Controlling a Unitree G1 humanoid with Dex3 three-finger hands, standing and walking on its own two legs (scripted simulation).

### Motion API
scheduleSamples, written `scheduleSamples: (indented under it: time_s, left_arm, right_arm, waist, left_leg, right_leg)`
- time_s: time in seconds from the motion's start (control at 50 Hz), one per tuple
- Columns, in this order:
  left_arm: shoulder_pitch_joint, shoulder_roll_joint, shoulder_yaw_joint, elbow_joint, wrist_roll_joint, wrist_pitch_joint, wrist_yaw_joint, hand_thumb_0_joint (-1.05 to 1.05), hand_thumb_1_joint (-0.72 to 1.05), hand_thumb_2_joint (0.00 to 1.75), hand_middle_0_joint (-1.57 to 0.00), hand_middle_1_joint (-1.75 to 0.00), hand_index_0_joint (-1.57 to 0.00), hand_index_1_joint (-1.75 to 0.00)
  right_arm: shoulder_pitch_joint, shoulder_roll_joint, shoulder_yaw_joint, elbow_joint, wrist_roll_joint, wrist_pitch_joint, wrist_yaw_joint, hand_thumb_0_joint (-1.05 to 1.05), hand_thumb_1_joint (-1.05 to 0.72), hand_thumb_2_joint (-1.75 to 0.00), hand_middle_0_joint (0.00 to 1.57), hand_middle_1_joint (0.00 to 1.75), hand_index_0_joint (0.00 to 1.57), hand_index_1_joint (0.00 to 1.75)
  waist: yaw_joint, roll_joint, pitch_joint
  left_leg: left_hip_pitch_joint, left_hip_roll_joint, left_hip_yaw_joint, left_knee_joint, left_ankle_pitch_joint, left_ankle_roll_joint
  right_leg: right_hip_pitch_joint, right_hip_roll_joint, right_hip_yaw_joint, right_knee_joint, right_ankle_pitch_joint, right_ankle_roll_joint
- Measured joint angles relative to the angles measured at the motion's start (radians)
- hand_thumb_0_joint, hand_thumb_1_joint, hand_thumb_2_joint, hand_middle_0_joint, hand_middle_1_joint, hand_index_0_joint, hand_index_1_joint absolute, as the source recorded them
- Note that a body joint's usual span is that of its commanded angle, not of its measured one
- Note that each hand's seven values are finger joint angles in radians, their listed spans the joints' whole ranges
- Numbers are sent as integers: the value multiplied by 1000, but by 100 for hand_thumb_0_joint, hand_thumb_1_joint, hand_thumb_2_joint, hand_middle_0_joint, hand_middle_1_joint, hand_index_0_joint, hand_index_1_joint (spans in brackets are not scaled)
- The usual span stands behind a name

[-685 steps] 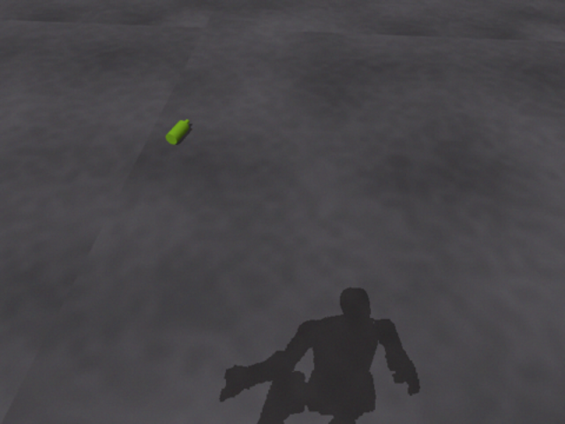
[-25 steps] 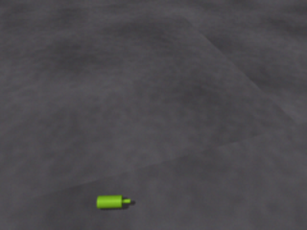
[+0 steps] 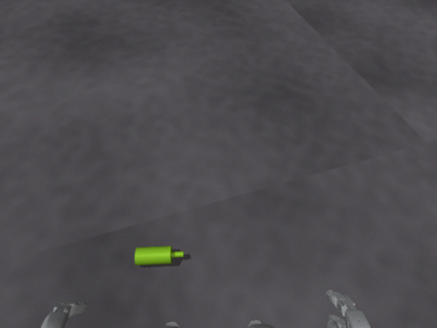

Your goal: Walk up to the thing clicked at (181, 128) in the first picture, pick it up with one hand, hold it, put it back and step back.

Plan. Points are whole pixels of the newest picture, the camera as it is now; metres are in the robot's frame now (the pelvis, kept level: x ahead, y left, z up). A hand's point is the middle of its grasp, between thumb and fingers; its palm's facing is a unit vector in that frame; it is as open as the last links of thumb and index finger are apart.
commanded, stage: rise first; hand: left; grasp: from above
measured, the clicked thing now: (160, 255) +0.47 +0.21 -0.70
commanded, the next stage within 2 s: none
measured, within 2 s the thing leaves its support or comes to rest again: neither
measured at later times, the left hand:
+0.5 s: hand out of the picture +0.14 +0.26 -0.20, palm faces -0.24 -0.82 -0.52, open 14.2 cm
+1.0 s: hand (115, 292) +0.28 +0.28 -0.41, palm faces -0.47 -0.32 -0.82, open 14.1 cm
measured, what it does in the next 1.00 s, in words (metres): lowers itself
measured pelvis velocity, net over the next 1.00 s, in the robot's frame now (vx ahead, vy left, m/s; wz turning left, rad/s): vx -0.08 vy -0.01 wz -0.04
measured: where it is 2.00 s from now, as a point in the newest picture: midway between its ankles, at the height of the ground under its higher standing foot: outside the picture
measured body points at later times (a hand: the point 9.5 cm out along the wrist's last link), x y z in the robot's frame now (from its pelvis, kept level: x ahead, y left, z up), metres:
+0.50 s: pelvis +0.00 +0.00 -0.07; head +0.11 +0.02 +0.36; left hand +0.16 +0.30 -0.17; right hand +0.19 -0.24 -0.16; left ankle +0.01 +0.11 -0.70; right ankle +0.00 -0.12 -0.70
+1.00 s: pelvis -0.08 -0.01 -0.27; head +0.13 +0.01 +0.13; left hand +0.30 +0.30 -0.36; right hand +0.07 -0.28 -0.40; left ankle +0.01 +0.11 -0.70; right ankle +0.00 -0.12 -0.70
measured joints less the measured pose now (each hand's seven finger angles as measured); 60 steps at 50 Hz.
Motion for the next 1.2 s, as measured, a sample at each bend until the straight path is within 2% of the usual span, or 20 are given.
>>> scheduleSamples:
  time_s: [0.12, 0.3, 0.4, 0.5, 0.58, 0.7, 0.78, 0.94, 1.06, 1.2]
  left_arm:
    - [79, -1, -10, -157, 35, 25, 4, 0, -47, 100, -9, -102, -9, -103]
    - [163, 4, -31, -328, 74, 78, 10, 0, -55, 100, -8, -103, -8, -104]
    - [188, 11, -38, -388, 93, 92, 13, 0, -56, 99, -9, -104, -9, -104]
    - [154, 30, -42, -367, 141, 70, 19, 0, -56, 98, -9, -104, -9, -104]
    - [71, 59, -35, -284, 213, 12, 22, 0, -57, 98, -9, -105, -9, -104]
    - [-94, 108, -25, -168, 348, -105, 42, 0, -57, 98, -9, -105, -9, -105]
    - [-214, 140, -23, -104, 436, -173, 67, 0, -57, 99, -9, -105, -9, -106]
    - [-483, 213, -20, 79, 606, -264, 97, 0, -57, 101, -9, -106, -9, -106]
    - [-649, 276, -14, 214, 726, -334, 124, 0, -54, 102, -9, -105, -9, -105]
    - [-766, 338, -8, 344, 849, -383, 175, 0, -53, 104, -7, -103, -7, -104]
  right_arm:
    - [-21, -3, -11, -39, -7, -25, -8, 1, -90, -90, 20, 30, 20, 30]
    - [-47, 1, -8, -91, -13, -52, -6, 1, -91, -90, 20, 30, 20, 30]
    - [-54, 4, -3, -114, -15, -63, 0, 1, -92, -90, 20, 30, 20, 30]
    - [-69, -2, 1, -123, -17, -80, 7, 1, -92, -90, 20, 30, 20, 30]
    - [-92, -16, 0, -114, -18, -103, 21, 1, -92, -90, 20, 30, 20, 30]
    - [-137, -46, -16, -70, -18, -124, 44, 1, -92, -90, 20, 30, 20, 30]
    - [-164, -58, -28, -30, -19, -118, 54, 1, -93, -90, 20, 30, 20, 30]
    - [-171, -53, -40, 39, -32, -88, 77, 1, -92, -90, 20, 30, 20, 30]
    - [-140, -36, -35, 75, -49, -55, 87, 1, -90, -90, 20, 30, 20, 30]
    - [-97, -28, -24, 112, -68, -7, 92, 1, -88, -89, 20, 30, 20, 30]
  waist:
    - [6, -2, -23]
    - [4, 2, -55]
    - [4, 3, -69]
    - [2, 7, -86]
    - [0, 3, -105]
    - [1, -3, -127]
    - [4, 3, -131]
    - [7, 10, -106]
    - [-15, 7, -77]
    - [-59, 6, -62]
  left_leg:
    - [-116, 0, -7, 139, -67, 4]
    - [-247, 4, -17, 270, -129, 6]
    - [-317, 5, -23, 334, -154, 5]
    - [-415, 4, -28, 419, -180, 4]
    - [-544, 2, -28, 526, -208, 2]
    - [-783, 2, -28, 729, -253, -2]
    - [-937, 6, -31, 858, -272, -3]
    - [-1192, 16, -46, 1065, -271, -6]
    - [-1331, 22, -62, 1185, -257, -7]
    - [-1440, 22, -76, 1284, -249, 1]
  right_leg:
    - [-109, -1, -6, 130, -65, 4]
    - [-231, 2, -16, 248, -123, 6]
    - [-299, 2, -21, 311, -149, 5]
    - [-396, 1, -26, 398, -179, 2]
    - [-527, -2, -26, 514, -212, -1]
    - [-770, -4, -24, 728, -264, -5]
    - [-925, -1, -28, 860, -285, -10]
    - [-1179, 6, -42, 1063, -281, -18]
    - [-1314, 10, -57, 1174, -262, -21]
    - [-1412, 11, -70, 1259, -251, -16]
